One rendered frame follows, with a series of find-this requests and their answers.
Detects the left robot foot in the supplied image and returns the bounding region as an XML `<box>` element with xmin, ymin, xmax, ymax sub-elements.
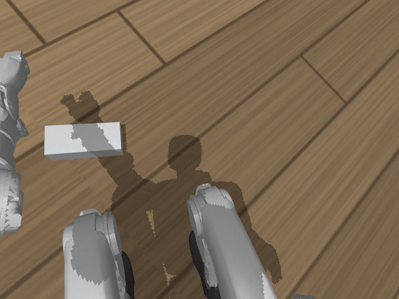
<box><xmin>122</xmin><ymin>251</ymin><xmax>135</xmax><ymax>299</ymax></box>

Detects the left robot arm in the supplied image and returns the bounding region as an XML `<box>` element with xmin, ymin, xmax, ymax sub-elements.
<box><xmin>0</xmin><ymin>82</ymin><xmax>24</xmax><ymax>237</ymax></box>

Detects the carton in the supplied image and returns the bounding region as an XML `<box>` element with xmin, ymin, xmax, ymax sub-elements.
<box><xmin>44</xmin><ymin>122</ymin><xmax>123</xmax><ymax>161</ymax></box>

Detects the right robot foot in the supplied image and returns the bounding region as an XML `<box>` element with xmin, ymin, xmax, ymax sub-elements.
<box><xmin>189</xmin><ymin>230</ymin><xmax>221</xmax><ymax>299</ymax></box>

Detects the left robot hand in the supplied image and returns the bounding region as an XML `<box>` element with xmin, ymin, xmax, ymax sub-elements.
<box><xmin>0</xmin><ymin>50</ymin><xmax>30</xmax><ymax>138</ymax></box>

